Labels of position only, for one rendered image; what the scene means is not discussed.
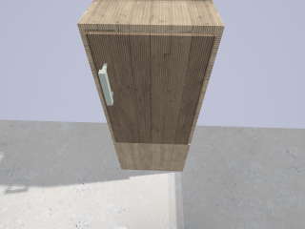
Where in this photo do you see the handle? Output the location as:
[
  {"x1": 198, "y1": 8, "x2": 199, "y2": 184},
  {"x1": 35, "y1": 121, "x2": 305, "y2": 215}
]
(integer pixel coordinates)
[{"x1": 98, "y1": 63, "x2": 113, "y2": 106}]

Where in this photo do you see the cupboard door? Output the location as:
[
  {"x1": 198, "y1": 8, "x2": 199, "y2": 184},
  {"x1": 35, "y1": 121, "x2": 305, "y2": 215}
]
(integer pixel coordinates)
[{"x1": 85, "y1": 31, "x2": 216, "y2": 145}]

